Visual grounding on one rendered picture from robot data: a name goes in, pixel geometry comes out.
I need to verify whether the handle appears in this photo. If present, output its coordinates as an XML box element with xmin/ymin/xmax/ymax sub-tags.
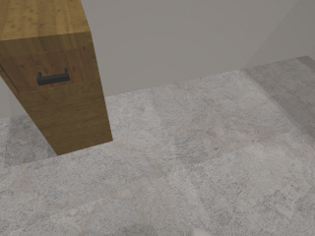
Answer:
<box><xmin>36</xmin><ymin>68</ymin><xmax>70</xmax><ymax>86</ymax></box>

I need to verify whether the drawer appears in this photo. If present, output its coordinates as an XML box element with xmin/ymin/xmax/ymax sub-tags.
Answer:
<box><xmin>0</xmin><ymin>46</ymin><xmax>95</xmax><ymax>93</ymax></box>

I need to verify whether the cabinet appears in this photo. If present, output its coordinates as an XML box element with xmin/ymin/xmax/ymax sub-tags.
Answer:
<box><xmin>0</xmin><ymin>0</ymin><xmax>113</xmax><ymax>156</ymax></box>

